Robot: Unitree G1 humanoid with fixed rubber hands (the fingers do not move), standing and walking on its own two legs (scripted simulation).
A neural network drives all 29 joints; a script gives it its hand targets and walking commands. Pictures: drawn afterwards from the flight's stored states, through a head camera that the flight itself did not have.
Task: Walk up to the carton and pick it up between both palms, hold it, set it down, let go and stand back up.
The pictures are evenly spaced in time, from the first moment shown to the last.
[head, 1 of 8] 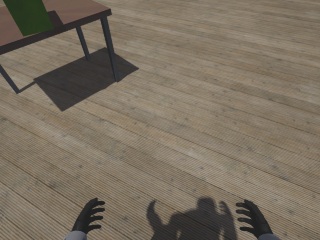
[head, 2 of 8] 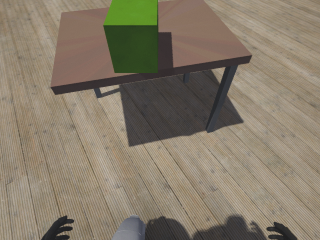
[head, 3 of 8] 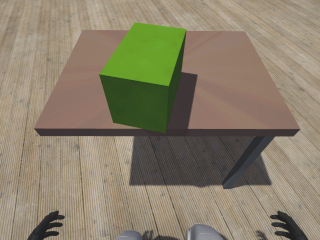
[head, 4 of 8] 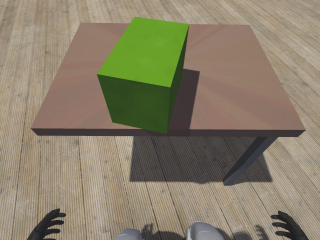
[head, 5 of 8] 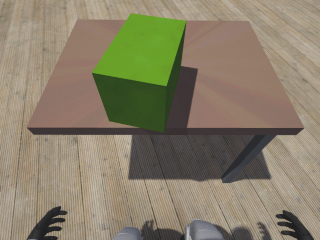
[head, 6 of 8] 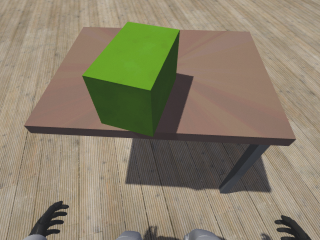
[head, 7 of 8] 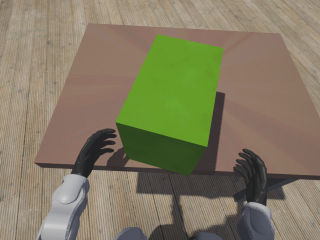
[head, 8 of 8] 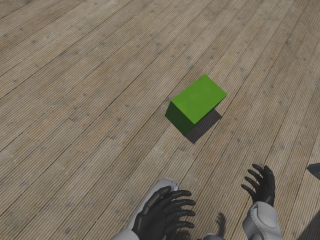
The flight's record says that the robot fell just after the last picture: yes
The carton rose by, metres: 0.01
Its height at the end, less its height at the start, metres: -0.69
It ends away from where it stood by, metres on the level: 1.08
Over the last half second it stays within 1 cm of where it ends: no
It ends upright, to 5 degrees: no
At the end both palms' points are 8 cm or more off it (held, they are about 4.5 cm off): yes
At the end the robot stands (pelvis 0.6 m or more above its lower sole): yes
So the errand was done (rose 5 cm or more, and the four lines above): no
